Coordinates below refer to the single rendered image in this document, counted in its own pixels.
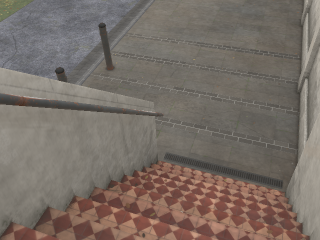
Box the stairs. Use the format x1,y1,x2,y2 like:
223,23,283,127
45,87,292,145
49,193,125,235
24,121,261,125
0,160,310,240

